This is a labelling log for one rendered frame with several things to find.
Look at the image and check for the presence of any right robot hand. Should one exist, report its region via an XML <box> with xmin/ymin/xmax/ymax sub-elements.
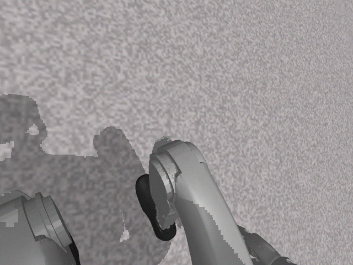
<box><xmin>237</xmin><ymin>225</ymin><xmax>282</xmax><ymax>265</ymax></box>

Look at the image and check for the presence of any right robot foot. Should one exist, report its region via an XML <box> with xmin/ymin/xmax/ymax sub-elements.
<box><xmin>135</xmin><ymin>174</ymin><xmax>177</xmax><ymax>241</ymax></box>

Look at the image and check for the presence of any left robot foot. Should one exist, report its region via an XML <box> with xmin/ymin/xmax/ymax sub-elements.
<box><xmin>69</xmin><ymin>234</ymin><xmax>81</xmax><ymax>265</ymax></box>

